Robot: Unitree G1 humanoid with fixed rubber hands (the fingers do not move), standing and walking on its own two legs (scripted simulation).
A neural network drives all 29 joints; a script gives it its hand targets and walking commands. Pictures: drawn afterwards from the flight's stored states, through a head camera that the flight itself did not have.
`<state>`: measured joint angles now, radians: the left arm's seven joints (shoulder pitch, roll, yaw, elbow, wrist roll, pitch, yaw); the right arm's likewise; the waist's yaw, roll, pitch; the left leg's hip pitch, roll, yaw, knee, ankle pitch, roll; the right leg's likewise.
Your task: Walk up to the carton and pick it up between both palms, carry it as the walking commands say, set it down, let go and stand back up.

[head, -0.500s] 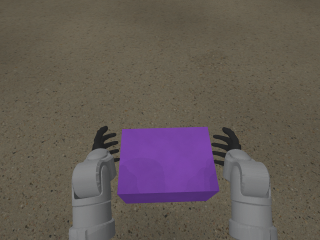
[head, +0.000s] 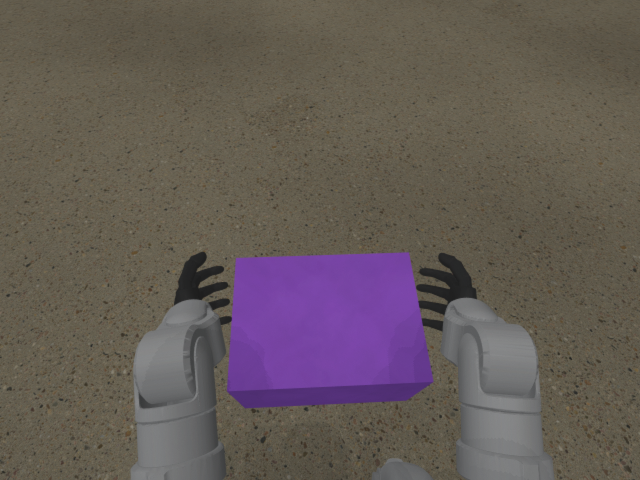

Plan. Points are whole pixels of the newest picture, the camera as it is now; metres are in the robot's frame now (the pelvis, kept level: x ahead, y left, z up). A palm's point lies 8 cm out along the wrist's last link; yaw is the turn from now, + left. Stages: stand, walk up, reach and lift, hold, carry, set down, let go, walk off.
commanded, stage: carry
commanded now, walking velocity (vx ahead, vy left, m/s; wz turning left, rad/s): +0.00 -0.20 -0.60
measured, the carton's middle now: (324, 332) +0.31 +0.01 -0.02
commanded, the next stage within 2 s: none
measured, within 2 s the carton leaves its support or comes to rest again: neither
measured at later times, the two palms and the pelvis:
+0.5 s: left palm (391, 330) +0.28 -0.06 +0.06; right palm out of the picture +0.19 -0.35 +0.08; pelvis -0.04 -0.13 -0.01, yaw -17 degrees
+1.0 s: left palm out of the picture +0.17 -0.31 +0.06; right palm out of the picture -0.01 -0.55 +0.06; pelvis -0.16 -0.26 -0.01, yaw -32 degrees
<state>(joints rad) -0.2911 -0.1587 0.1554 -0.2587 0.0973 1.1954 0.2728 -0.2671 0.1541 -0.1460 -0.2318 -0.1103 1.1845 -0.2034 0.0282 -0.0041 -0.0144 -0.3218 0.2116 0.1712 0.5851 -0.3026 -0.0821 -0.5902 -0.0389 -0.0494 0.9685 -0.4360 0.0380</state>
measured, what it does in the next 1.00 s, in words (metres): steps to the right, turning right: right foot, then left foot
